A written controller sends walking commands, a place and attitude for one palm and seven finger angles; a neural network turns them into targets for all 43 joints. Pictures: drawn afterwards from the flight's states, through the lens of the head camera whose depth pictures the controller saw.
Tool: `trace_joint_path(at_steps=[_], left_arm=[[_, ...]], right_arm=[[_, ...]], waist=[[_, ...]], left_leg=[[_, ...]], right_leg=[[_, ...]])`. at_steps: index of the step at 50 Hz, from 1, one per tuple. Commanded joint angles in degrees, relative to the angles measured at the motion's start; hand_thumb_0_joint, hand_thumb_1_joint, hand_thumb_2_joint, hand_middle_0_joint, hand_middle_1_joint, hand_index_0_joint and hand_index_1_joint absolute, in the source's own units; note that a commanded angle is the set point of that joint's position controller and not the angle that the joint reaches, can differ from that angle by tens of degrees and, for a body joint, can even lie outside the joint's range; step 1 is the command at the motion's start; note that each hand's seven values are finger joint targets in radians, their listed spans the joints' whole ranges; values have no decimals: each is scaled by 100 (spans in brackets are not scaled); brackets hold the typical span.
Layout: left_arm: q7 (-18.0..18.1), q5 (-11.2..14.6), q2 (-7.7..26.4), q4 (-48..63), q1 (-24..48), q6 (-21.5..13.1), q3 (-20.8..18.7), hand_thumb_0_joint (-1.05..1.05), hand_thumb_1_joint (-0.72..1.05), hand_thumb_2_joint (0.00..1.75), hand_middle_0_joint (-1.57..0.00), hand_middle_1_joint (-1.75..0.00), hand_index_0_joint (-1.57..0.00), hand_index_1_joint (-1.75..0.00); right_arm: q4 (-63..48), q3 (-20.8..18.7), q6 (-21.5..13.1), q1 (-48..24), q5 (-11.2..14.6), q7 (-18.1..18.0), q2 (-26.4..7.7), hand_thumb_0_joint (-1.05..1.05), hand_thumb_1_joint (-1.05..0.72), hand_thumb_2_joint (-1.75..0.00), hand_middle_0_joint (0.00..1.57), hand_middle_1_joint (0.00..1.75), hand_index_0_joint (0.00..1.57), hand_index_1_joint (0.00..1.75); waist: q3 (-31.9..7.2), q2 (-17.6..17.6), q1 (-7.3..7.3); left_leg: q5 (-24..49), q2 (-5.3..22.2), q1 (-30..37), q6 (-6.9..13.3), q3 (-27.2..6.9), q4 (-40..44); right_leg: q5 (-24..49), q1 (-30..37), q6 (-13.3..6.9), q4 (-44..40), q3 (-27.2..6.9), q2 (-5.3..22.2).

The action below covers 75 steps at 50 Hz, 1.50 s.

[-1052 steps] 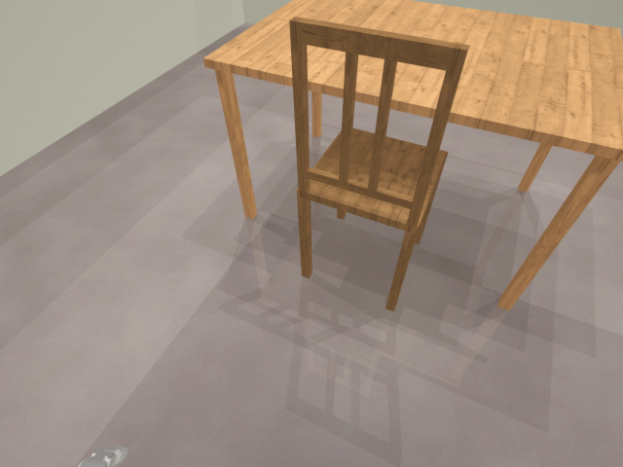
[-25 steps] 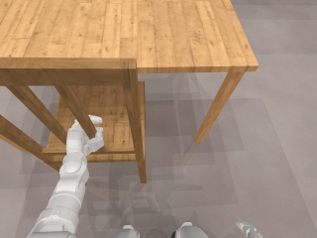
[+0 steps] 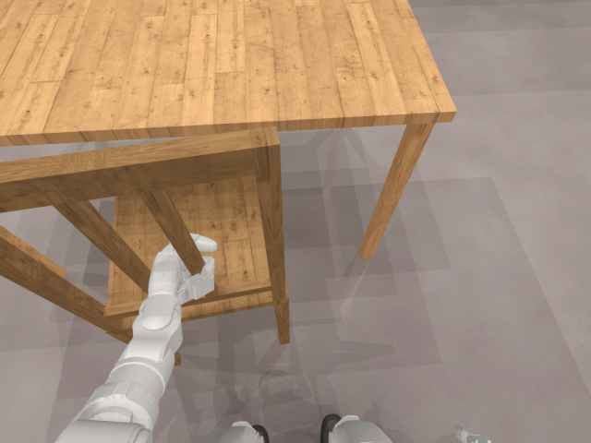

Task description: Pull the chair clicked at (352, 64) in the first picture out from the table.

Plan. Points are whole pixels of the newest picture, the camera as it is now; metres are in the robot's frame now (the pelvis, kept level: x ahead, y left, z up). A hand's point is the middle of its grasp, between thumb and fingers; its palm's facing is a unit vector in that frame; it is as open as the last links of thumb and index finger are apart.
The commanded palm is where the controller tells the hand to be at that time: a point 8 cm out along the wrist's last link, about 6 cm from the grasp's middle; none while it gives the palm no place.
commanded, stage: step backward, pulling the chair out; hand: left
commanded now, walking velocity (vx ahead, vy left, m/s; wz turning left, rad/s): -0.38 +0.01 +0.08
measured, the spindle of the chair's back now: (129, 262) +0.37 +0.24 -0.03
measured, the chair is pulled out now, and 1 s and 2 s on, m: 0.11 0.21 0.25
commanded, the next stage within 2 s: none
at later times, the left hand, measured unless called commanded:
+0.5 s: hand (223, 330) +0.27 +0.10 -0.07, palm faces -0.03 -0.99 -0.16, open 5.3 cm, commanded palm +0.28 +0.15 -0.06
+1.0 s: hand (217, 343) +0.25 +0.11 -0.07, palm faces -0.08 -0.98 -0.17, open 5.3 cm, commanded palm +0.25 +0.16 -0.06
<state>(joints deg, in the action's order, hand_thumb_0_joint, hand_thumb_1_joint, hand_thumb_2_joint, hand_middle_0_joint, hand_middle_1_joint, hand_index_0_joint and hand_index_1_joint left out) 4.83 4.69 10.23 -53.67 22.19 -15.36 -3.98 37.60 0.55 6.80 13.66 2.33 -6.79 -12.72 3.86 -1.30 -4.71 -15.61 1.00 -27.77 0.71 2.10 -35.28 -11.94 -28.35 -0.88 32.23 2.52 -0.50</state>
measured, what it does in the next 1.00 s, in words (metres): steps on the spot: left foot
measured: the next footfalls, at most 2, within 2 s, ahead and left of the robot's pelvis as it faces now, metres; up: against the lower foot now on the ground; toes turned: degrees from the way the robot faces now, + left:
left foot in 0.84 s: -0.06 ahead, +0.15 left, +0.00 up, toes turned +3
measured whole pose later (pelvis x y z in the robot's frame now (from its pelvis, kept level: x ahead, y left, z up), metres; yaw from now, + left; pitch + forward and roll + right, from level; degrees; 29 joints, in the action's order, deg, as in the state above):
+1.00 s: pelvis -0.09 +0.01 +0.00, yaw +2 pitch +3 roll +2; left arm 5.4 2.0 7.0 -52.9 25.0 -10.0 4.7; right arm 39.4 -0.2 1.8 12.3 1.2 -7.3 -14.1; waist 7.8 1.4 -3.1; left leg -18.9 0.1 -18.4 -1.7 1.3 -34.8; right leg -5.1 -29.8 0.5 32.5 2.1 5.1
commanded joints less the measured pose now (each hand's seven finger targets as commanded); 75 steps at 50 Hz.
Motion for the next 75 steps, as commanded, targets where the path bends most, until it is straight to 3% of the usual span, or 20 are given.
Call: trace_joint_path(at_steps=[1,13,19,23,25,28,31,34,37,40,42,45,50,55,59,63,66,68,71,75], left_arm=[[132,-297,871,934,1395,-154,288,0,90,90,-50,-145,-50,-145],[255,-274,841,551,1924,-209,516,0,90,90,-50,-145,-50,-145],[269,-251,527,540,2014,-260,702,0,90,90,-50,-145,-50,-145],[245,-266,528,566,2093,-228,638,0,90,90,-50,-145,-50,-145],[221,-283,497,572,2106,-187,645,0,90,90,-50,-145,-50,-145],[259,-312,697,454,1957,-164,493,0,90,90,-50,-145,-50,-145],[346,-346,771,230,1813,-115,432,0,90,90,-50,-145,-50,-145],[321,-348,688,228,1855,22,359,0,90,90,-50,-145,-50,-145],[289,-337,581,474,1902,79,395,0,90,90,-50,-145,-50,-145],[252,-294,410,669,1848,215,610,0,90,90,-50,-145,-50,-145],[188,-343,228,955,1997,192,748,0,90,90,-50,-145,-50,-145],[124,-377,62,1355,2214,131,911,0,90,90,-50,-145,-50,-145],[107,-409,216,1225,1938,124,753,0,90,90,-50,-145,-50,-145],[140,-444,485,737,1791,42,550,0,90,90,-50,-145,-50,-145],[173,-465,493,587,1878,10,522,0,90,90,-50,-145,-50,-145],[179,-469,268,872,2045,-76,709,0,90,90,-50,-145,-50,-145],[164,-484,286,864,2281,-99,648,0,90,90,-50,-145,-50,-145],[149,-528,347,798,2364,-112,663,0,90,90,-50,-145,-50,-145],[168,-506,441,568,2129,-163,564,0,90,90,-50,-145,-50,-145],[169,-471,572,333,1949,-166,476,0,90,90,-50,-145,-50,-145]], right_arm=[[-517,-256,-241,223,7,-136,-864,0,-90,-90,20,30,20,30],[-262,-251,-686,179,98,-145,-906,0,-90,-90,20,30,20,30],[-234,-131,-893,23,88,-193,-897,0,-90,-90,20,30,20,30],[-181,-153,-917,14,4,-208,-865,0,-90,-90,20,30,20,30],[-194,-149,-916,-61,-25,-179,-817,0,-90,-90,20,30,20,30],[-212,-199,-973,-11,-14,-157,-843,0,-90,-90,20,30,20,30],[-29,-258,-1023,229,-21,-56,-770,0,-90,-90,20,30,20,30],[-29,-213,-1051,20,-54,32,-778,0,-90,-90,20,30,20,30],[71,-146,-1053,54,-70,35,-807,0,-90,-90,20,30,20,30],[106,-183,-984,207,-56,-55,-918,0,-90,-90,20,30,20,30],[-104,-297,-875,193,-47,-90,-996,0,-90,-90,20,30,20,30],[-376,-212,-734,-127,-151,-104,-822,0,-90,-90,20,30,20,30],[-409,-311,-570,28,-127,-87,-818,0,-90,-90,20,30,20,30],[-157,-297,-616,225,-100,-70,-719,0,-90,-90,20,30,20,30],[-70,-215,-712,180,-109,-77,-755,0,-90,-90,20,30,20,30],[-295,-182,-723,-107,-143,-140,-845,0,-90,-90,20,30,20,30],[-225,-265,-747,33,-152,-130,-748,0,-90,-90,20,30,20,30],[-161,-299,-771,47,-170,-113,-784,0,-90,-90,20,30,20,30],[-19,-355,-758,265,-119,-117,-764,0,-90,-90,20,30,20,30],[66,-328,-808,268,-76,-78,-745,0,-90,-90,20,30,20,30]], waist=[[-2677,-346,121],[-1980,165,171],[-1868,-438,261],[-2000,-459,283],[-1852,-487,315],[-1652,51,330],[-1939,1136,302],[-2031,982,375],[-2130,624,281],[-2205,536,203],[-2388,322,253],[-2234,-870,244],[-2219,26,206],[-2256,921,199],[-2150,706,198],[-1706,-776,291],[-2019,-237,244],[-1747,-319,234],[-2230,335,184],[-2191,794,207]], left_leg=[[1759,758,1000,42,-723,543],[-357,309,1159,28,-498,455],[-208,917,858,283,-1020,1389],[721,1143,786,391,-1118,1174],[240,1152,321,389,-1088,1141],[-1045,705,-145,218,-825,649],[-1034,-94,600,-155,-351,-1269],[-1491,-58,121,-172,-762,-2012],[-1280,-37,518,-192,-612,-811],[86,244,946,-97,-563,1030],[1411,715,1142,88,-805,954],[1893,1038,867,116,-749,1184],[1390,844,627,-100,-476,571],[-880,111,902,-205,-155,-157],[-679,198,1135,-103,-285,450],[243,1038,205,201,-810,1547],[1906,1064,736,92,-632,816],[1381,947,501,-22,-588,804],[858,581,846,-154,-389,295],[-637,135,1065,-176,-223,-76]], right_leg=[[1937,1506,-5,-104,-592,777],[-847,723,-137,-1369,-1128,1167],[-795,832,84,-184,-459,485],[-205,1041,50,407,-466,423],[-402,1237,8,468,-546,491],[-1113,1132,-218,-185,-1126,888],[-1866,718,-646,-1881,-2313,2050],[110,1591,-932,-1455,-2003,2327],[1440,1904,-633,-1030,-1261,2005],[1674,2112,-189,-564,-744,1513],[1566,2060,149,-260,-413,855],[1291,1982,158,552,-177,665],[2152,2059,-48,319,-493,925],[835,1572,-256,-1087,-1086,1537],[26,1295,-86,-1178,-690,1325],[-34,1613,191,364,-133,507],[1558,1775,94,406,-296,633],[1499,1703,-22,311,-454,800],[1733,1675,-146,-201,-739,1097],[404,1342,-259,-1190,-1022,1514]])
